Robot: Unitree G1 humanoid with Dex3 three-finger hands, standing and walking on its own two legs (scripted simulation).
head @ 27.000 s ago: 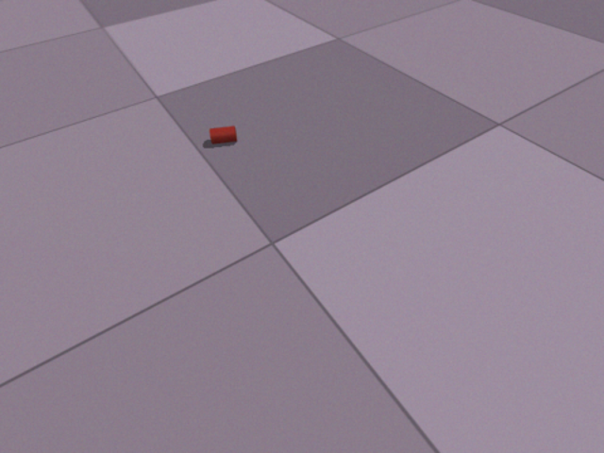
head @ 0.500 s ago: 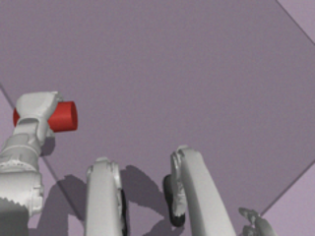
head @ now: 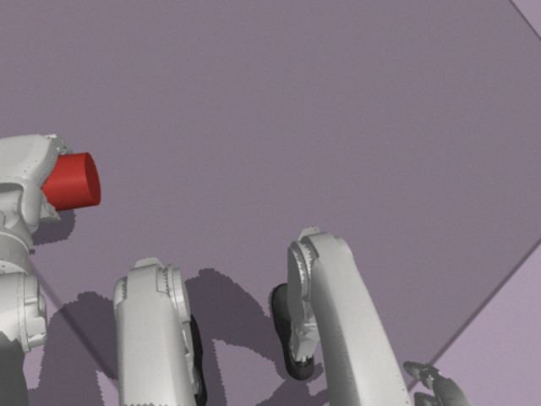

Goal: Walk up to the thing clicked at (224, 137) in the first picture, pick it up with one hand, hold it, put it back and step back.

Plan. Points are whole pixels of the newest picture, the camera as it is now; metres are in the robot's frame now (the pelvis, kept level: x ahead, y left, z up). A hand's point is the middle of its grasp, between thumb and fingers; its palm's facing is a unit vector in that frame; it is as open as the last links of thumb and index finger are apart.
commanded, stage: crouch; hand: left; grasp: from above
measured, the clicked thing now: (44, 185) +0.46 +0.30 -0.20
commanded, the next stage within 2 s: lower in 0.32 s
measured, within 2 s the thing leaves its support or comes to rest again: neither
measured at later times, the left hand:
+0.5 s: hand (47, 183) +0.46 +0.30 -0.21, palm faces -0.48 -0.06 -0.88, open 11.1 cm
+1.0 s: hand (64, 189) +0.46 +0.30 -0.28, palm faces -0.48 -0.07 -0.88, open 11.0 cm
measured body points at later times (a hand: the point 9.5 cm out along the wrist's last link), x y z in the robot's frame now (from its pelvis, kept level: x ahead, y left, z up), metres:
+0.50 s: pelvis +0.00 +0.00 -0.04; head +0.25 +0.07 +0.33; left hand +0.48 +0.30 -0.16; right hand +0.03 -0.28 -0.13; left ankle +0.07 +0.11 -0.35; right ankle +0.09 -0.12 -0.35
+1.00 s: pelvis +0.00 +0.00 -0.07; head +0.27 +0.08 +0.28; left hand +0.49 +0.30 -0.23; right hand +0.03 -0.27 -0.16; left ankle +0.07 +0.11 -0.35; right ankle +0.09 -0.12 -0.35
